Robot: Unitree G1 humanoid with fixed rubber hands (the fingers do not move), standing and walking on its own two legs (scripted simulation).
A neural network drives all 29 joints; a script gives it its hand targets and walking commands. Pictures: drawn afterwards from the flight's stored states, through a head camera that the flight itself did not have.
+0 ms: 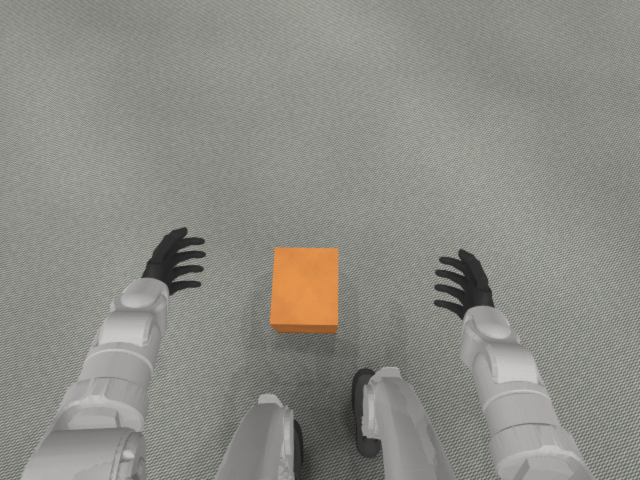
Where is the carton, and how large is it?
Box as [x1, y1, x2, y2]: [270, 247, 337, 333]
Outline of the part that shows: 275,247 270,324 278,332 335,333 337,327 337,248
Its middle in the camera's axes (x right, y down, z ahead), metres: -0.04 +0.14 +1.02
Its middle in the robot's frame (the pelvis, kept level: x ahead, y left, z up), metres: +0.47 +0.04 -0.59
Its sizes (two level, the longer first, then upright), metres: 0.189 0.159 0.169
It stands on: the floor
